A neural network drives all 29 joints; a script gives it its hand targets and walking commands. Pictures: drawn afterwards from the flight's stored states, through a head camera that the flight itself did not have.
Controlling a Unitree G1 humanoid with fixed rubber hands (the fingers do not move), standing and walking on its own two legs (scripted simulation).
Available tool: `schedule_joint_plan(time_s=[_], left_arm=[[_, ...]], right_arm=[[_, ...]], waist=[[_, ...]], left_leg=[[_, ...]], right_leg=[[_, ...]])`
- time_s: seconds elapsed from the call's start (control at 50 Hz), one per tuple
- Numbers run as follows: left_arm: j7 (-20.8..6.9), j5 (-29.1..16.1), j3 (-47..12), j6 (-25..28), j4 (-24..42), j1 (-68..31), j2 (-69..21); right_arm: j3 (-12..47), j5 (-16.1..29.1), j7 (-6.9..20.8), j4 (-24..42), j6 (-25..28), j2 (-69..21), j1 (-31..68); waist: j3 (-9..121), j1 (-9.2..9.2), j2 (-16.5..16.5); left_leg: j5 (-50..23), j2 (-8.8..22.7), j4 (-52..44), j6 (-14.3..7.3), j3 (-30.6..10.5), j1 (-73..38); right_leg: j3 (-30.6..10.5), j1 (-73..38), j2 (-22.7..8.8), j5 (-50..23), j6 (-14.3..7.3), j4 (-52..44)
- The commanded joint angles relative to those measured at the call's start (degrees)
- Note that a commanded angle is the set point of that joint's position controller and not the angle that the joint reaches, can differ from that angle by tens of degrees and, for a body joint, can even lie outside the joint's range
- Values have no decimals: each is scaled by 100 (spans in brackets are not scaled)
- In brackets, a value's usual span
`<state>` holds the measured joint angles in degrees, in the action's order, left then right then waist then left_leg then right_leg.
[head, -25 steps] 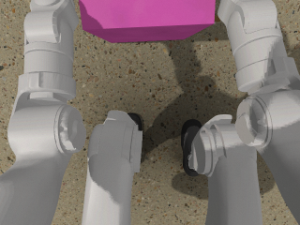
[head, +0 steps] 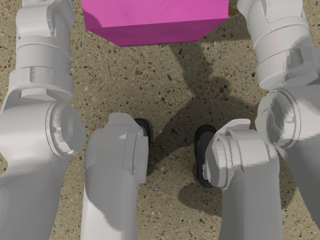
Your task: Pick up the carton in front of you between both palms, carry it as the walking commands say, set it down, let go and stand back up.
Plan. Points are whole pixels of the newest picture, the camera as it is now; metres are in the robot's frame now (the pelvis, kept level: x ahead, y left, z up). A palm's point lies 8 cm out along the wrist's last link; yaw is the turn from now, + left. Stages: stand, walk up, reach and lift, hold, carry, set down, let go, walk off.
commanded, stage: set down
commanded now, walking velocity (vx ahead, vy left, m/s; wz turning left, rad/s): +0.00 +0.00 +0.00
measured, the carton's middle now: out of the picture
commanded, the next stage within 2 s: let go in 1.80 s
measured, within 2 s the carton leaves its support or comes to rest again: neither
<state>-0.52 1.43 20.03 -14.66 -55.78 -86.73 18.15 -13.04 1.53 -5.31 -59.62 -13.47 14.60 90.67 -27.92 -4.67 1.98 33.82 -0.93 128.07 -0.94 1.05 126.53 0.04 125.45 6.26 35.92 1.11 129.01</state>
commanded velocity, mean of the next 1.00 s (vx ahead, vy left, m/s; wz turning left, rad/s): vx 0.00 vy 0.00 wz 0.00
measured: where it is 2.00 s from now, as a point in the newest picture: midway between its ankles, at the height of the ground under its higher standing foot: (171, 163)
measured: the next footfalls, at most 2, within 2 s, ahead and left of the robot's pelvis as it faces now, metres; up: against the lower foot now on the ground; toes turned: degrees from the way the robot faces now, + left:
none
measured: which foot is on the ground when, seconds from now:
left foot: down 0.00-1.00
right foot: down 0.00-1.00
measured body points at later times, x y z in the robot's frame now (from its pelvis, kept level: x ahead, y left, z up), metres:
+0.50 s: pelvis +0.00 +0.00 +0.00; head +0.38 +0.02 +0.23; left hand +0.55 +0.23 -0.18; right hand +0.59 -0.09 -0.18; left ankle +0.11 +0.11 -0.33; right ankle +0.11 -0.11 -0.33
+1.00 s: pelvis +0.01 +0.00 +0.03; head +0.37 +0.03 +0.28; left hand +0.57 +0.26 -0.10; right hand +0.62 -0.11 -0.10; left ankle +0.11 +0.11 -0.33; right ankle +0.11 -0.11 -0.33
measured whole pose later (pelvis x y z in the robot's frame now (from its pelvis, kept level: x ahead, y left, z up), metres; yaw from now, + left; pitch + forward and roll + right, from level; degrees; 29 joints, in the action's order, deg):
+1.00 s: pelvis +0.01 +0.00 +0.03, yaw +1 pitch +36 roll -1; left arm 4.2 -10.2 11.9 -10.2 -56.6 -85.1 23.5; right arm -5.6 9.1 -8.1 -56.1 -11.7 21.4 87.7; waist -20.5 -4.7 1.1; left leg 33.8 -2.3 122.8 -0.6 0.4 125.1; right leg 0.1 123.1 4.8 37.0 1.0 123.8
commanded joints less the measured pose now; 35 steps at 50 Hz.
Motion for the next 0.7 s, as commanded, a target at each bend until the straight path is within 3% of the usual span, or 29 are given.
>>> schedule_joint_plan(time_s=[0.0,0.28,0.4,0.44,0.46,0.52,0.58,0.68], left_arm=[[-1492,-428,-1642,33,213,-2933,-4711],[-1532,68,-1044,-65,-444,-2148,-4060],[-1427,268,-728,37,-491,-1939,-3533],[-1242,328,-470,161,-511,-1764,-2755],[-1040,382,-219,275,-556,-1550,-1884],[-111,263,194,802,-406,-1378,996],[288,-322,-72,1072,-419,-1837,1443],[310,-985,-599,1164,-639,-1685,1489]], right_arm=[[1319,353,1331,370,121,-4627,2866],[850,-77,1404,-233,9,-3918,2024],[717,-230,1282,-131,80,-3401,1851],[578,-302,1098,-45,173,-2598,1724],[393,-393,882,37,278,-1694,1508],[62,-317,106,202,591,1062,1332],[440,257,-132,134,745,1359,1800],[1115,1010,-77,114,822,1157,1786]], waist=[[5301,-297,139],[3608,-130,206],[3560,-172,249],[3731,-212,243],[3857,-200,235],[4819,-199,163],[6050,-252,187],[6965,-424,216]], left_leg=[[-1193,-388,-972,-81,-33,-2656],[-500,-385,-966,-130,-124,-2194],[-598,-337,-918,-66,-94,-2206],[-730,-283,-905,-2,-67,-2346],[-822,-237,-894,52,-52,-2415],[-1431,-141,-862,164,-59,-2935],[-2414,-95,-680,182,-80,-3253],[-3074,-1,-618,120,-126,-3472]], right_leg=[[81,-2034,222,-836,-309,-947],[-2,-1809,129,-313,-284,-960],[5,-2101,108,-447,-198,-937],[24,-2352,69,-573,-136,-922],[40,-2532,26,-663,-85,-922],[12,-2886,-94,-1231,75,-912],[-61,-3069,-169,-2101,86,-694],[-52,-2984,-248,-2545,94,-612]])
